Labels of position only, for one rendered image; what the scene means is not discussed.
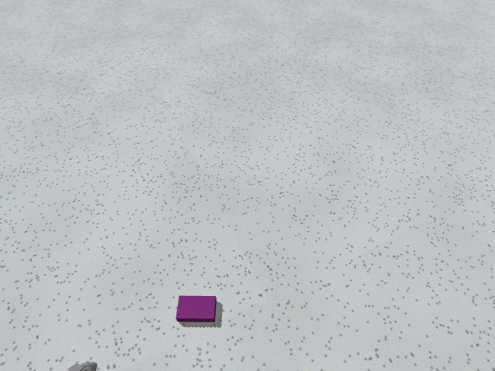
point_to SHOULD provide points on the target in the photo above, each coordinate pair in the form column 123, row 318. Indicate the small box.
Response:
column 196, row 309

